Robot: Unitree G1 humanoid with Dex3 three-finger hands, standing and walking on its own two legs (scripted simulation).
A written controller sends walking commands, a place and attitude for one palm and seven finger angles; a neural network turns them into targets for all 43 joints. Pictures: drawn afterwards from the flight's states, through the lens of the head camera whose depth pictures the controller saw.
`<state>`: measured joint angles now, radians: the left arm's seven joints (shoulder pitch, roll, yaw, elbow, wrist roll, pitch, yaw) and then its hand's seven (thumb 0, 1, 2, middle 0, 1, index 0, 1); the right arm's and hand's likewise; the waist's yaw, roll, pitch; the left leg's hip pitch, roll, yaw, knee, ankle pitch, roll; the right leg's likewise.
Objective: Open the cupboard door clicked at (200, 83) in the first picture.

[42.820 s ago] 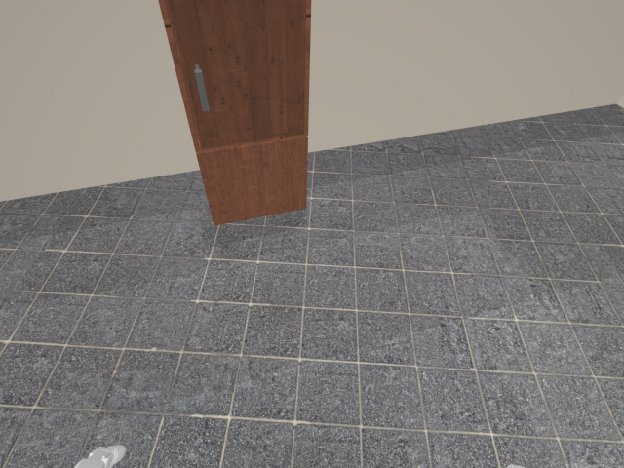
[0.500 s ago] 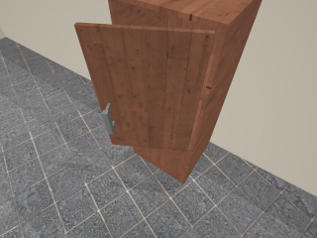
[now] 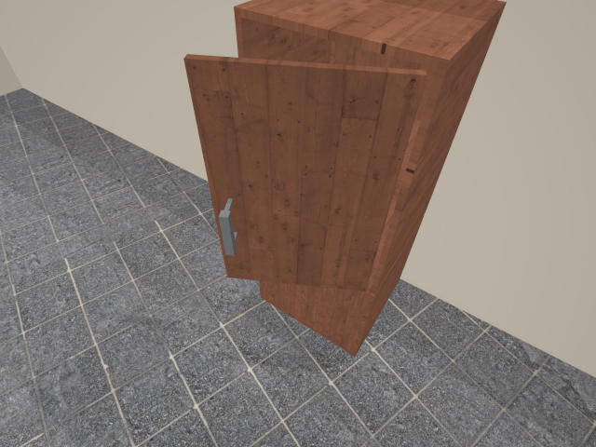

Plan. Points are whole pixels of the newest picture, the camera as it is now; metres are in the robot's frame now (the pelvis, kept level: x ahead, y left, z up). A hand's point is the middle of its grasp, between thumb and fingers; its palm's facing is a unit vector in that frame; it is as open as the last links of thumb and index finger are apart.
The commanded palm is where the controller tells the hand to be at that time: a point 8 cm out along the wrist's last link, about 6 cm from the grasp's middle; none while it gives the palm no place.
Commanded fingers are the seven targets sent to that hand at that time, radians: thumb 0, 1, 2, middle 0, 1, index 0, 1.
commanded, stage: shuffle to correct the standing spot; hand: left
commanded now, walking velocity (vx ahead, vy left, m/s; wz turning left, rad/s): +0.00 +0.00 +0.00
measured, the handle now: (230, 227) +0.58 +0.18 -0.11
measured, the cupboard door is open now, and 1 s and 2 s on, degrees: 28 28 28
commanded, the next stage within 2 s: come to a stop and stand still in 0.14 s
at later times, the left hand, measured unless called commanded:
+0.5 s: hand out of the picture +0.04 +0.19 -0.19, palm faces +0.02 -0.99 -0.17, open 7.4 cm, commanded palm none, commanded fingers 0.00 0.90 0.90 -0.20 -0.30 -0.20 -0.30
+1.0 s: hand out of the picture +0.10 +0.23 -0.17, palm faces +0.00 -0.96 -0.26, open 7.4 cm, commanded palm none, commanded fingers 0.00 0.90 0.90 -0.20 -0.30 -0.20 -0.30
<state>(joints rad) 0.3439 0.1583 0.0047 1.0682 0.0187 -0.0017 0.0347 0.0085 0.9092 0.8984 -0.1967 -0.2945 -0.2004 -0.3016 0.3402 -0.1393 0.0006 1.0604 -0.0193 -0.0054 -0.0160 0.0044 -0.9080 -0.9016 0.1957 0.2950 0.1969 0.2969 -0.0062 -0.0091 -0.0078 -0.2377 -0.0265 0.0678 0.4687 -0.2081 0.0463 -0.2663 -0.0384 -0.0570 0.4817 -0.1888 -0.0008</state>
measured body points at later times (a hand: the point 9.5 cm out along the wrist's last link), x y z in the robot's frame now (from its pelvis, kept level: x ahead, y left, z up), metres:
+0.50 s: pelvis +0.06 +0.02 -0.01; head +0.05 +0.04 +0.44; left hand +0.04 +0.24 -0.17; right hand +0.07 -0.21 -0.16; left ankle +0.03 +0.09 -0.74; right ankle +0.05 -0.12 -0.74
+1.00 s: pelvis +0.04 +0.03 +0.00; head +0.03 +0.04 +0.45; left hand +0.10 +0.28 -0.15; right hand +0.08 -0.23 -0.14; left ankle +0.03 +0.09 -0.74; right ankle +0.05 -0.12 -0.74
